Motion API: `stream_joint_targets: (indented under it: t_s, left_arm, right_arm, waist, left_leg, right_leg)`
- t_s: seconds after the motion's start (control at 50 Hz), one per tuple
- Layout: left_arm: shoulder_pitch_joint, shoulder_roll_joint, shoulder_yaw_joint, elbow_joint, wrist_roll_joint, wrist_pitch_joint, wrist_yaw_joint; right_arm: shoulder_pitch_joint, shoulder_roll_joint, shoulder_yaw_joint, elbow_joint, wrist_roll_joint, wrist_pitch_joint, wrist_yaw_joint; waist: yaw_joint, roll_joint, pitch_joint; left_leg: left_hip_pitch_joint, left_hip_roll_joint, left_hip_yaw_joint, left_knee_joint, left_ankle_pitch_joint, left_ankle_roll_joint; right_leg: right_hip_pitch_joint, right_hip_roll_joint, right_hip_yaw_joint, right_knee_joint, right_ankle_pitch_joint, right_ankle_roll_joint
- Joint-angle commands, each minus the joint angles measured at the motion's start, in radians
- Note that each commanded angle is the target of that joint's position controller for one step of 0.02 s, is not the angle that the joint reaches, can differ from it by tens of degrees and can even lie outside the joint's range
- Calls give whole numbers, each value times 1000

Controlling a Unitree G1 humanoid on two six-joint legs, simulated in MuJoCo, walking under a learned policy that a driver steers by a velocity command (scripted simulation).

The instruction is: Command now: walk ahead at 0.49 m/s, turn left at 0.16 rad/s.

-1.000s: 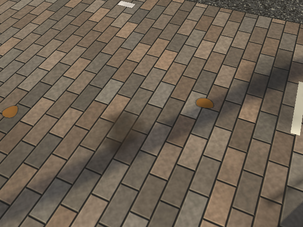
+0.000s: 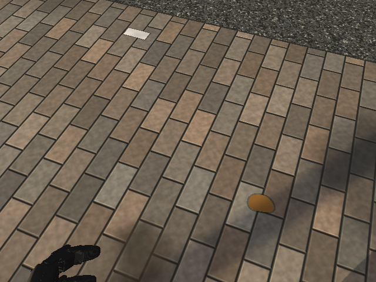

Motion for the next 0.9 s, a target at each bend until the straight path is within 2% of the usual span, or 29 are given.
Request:
stream_joint_targets:
  t_s: [0.02, 0.04, 0.06, 0.08, 0.1, 0.12, 0.16, 0.22, 0.28, 0.32, 0.38, 0.42, 0.46, 0.48, 0.5, 0.52, 0.54, 0.56, 0.58, 0.6, 0.62, 0.64, 0.66, 0.7, 0.74, 0.82, 0.86, 0.9]
  left_arm:
    - [419, 294, 94, 40, 15, -2, 17]
    - [398, 188, 71, 28, 6, 0, 22]
    - [331, 158, 60, 30, 4, 1, 28]
    - [272, 143, 53, 33, 8, -1, 28]
    - [228, 118, 48, 36, 13, -5, 26]
    - [204, 107, 46, 41, 21, -14, 25]
    - [181, 101, 50, 61, 18, -30, 24]
    - [177, 129, 61, 92, 22, -38, 30]
    - [181, 149, 66, 109, 22, -30, 42]
    - [204, 168, 70, 121, 17, -23, 48]
    - [262, 194, 80, 150, 3, -1, 53]
    - [275, 208, 86, 162, -8, 18, 55]
    - [254, 236, 94, 158, -16, 34, 61]
    - [242, 250, 98, 154, -20, 43, 65]
    - [226, 255, 98, 150, -24, 51, 67]
    - [219, 235, 87, 143, -23, 50, 71]
    - [303, 113, 50, 101, 21, 35, 65]
    - [293, 92, 29, 74, 13, -5, 51]
    - [167, 181, 51, 50, -30, -32, 37]
    - [125, 177, 47, 31, -40, -47, 35]
    - [127, 169, 47, 44, -17, -51, 44]
    - [143, 181, 55, 52, 4, -44, 49]
    - [160, 182, 58, 55, 11, -31, 47]
    - [172, 157, 55, 56, 21, -11, 48]
    - [118, 134, 47, 38, 24, 0, 51]
    - [-33, 99, 29, 0, 15, -6, 42]
    - [-86, 106, 29, -16, 5, -14, 32]
    - [-106, 128, 36, -26, 0, -24, 23]
  right_arm:
    - [126, 13, 22, -94, -2, -32, 5]
    - [23, -120, -8, -85, 25, -46, 10]
    - [-77, -153, -21, -120, 43, -52, 12]
    - [-122, -135, -19, -129, 35, -54, 8]
    - [-132, -123, -24, -129, 21, -47, 6]
    - [-96, -105, -26, -120, 23, -32, 7]
    - [-65, -64, -22, -110, 25, -6, 4]
    - [-127, -50, -23, -141, 17, 11, -1]
    - [-200, -37, -18, -165, 14, -1, 16]
    - [-280, -19, -9, -191, 11, -8, 31]
    - [-371, -14, -4, -239, 11, -8, 49]
    - [-399, -25, -8, -269, 12, -7, 61]
    - [-369, -53, -23, -283, 11, -2, 67]
    - [-311, -77, -37, -278, 11, 3, 67]
    - [-191, -116, -60, -253, 14, 7, 62]
    - [-20, -177, -95, -210, 16, 13, 47]
    - [35, -294, -123, -196, 20, 18, 27]
    - [13, -290, -109, -240, 16, 0, 36]
    - [-3, -207, -85, -239, 7, -15, 44]
    - [-46, -176, -76, -237, 7, -25, 44]
    - [-116, -144, -66, -245, 9, -28, 42]
    - [-165, -112, -55, -259, 2, -29, 38]
    - [-187, -104, -51, -274, -6, -29, 33]
    - [-184, -118, -55, -274, -2, -33, 23]
    - [-153, -142, -62, -262, 1, -33, 9]
    - [-102, -151, -65, -242, 9, -20, -8]
    - [-70, -159, -67, -228, 12, -16, -10]
    - [-48, -151, -66, -215, 16, -10, -12]
  waist:
    - [141, -298, -475]
    - [198, -162, -380]
    - [188, -118, -220]
    - [154, -37, -143]
    - [123, -37, -86]
    - [89, -71, -75]
    - [63, -70, -48]
    - [60, -52, 8]
    - [81, -43, 24]
    - [116, -27, 41]
    - [152, -14, 66]
    - [148, -24, 69]
    - [109, -56, 25]
    - [70, -75, -20]
    - [-2, -73, -85]
    - [-91, -37, -170]
    - [-30, 211, -255]
    - [-5, 224, -417]
    - [-56, 108, -332]
    - [-28, 74, -206]
    - [22, 5, -126]
    - [59, 21, -96]
    - [81, 44, -87]
    - [94, 43, -82]
    - [82, 41, -57]
    - [21, 84, -32]
    - [-1, 93, -24]
    - [-5, 99, -23]
  left_leg:
    - [-661, -59, -106, 809, -99, 16]
    - [-759, -1, -189, 885, -81, 20]
    - [-797, 43, -155, 873, 18, 22]
    - [-763, 89, -134, 829, 102, 14]
    - [-731, 115, -134, 779, 155, 5]
    - [-668, 138, -141, 761, 195, -3]
    - [-636, 148, -132, 737, 218, -20]
    - [-716, 157, -143, 648, 318, -40]
    - [-718, 146, -108, 452, 491, -39]
    - [-700, 135, -56, 335, 559, -30]
    - [-746, 124, -20, 238, 538, -6]
    - [-764, 108, 4, 204, 468, 19]
    - [-681, 54, 56, 195, 366, 56]
    - [-596, 15, 84, 202, 312, 79]
    - [-438, -29, 102, 176, 304, 109]
    - [-165, -49, 61, 116, 357, 150]
    - [195, 191, -367, 100, 329, 283]
    - [353, 345, -869, -94, 130, 430]
    - [307, 331, -778, -158, 120, 363]
    - [170, 295, -639, -159, 180, 323]
    - [19, 248, -522, -157, 295, 288]
    - [-89, 213, -443, -170, 402, 271]
    - [-155, 190, -410, -190, 462, 268]
    - [-224, 168, -351, -208, 574, 275]
    - [-265, 143, -300, -214, 614, 265]
    - [-300, 87, -259, -194, 486, 203]
    - [-295, 100, -293, -182, 431, 191]
    - [-242, 123, -348, -133, 400, 184]
  right_leg:
    - [973, -431, 732, -101, -198, -260]
    - [893, -395, 701, -171, -310, -209]
    - [748, -364, 528, -199, -263, -165]
    - [606, -325, 424, -233, -165, -144]
    - [505, -288, 335, -269, -99, -133]
    - [437, -267, 271, -305, -69, -125]
    - [364, -255, 181, -360, -13, -133]
    - [343, -248, 66, -395, 75, -131]
    - [372, -213, -47, -401, 114, -105]
    - [397, -215, -94, -403, 123, -95]
    - [517, -257, -121, -373, 159, -90]
    - [599, -283, -136, -324, 245, -76]
    - [642, -289, -163, -215, 532, -52]
    - [648, -285, -173, -114, 688, -41]
    - [612, -264, -191, 55, 755, -21]
    - [466, -221, -207, 302, 631, 18]
    - [54, -93, -192, 673, -102, 82]
    - [-181, 63, 53, 887, -582, 101]
    - [-288, 0, 144, 907, -508, 77]
    - [-303, -41, 130, 836, -417, 56]
    - [-251, -84, 125, 744, -350, 58]
    - [-177, -111, 128, 671, -302, 66]
    - [-122, -120, 129, 644, -272, 77]
    - [-92, -115, 108, 572, -235, 110]
    - [-107, -99, 93, 459, -150, 141]
    - [-47, -41, 87, 149, 88, 156]
    - [-10, -17, 88, 69, 134, 151]
    - [-3, -8, 111, 13, 115, 135]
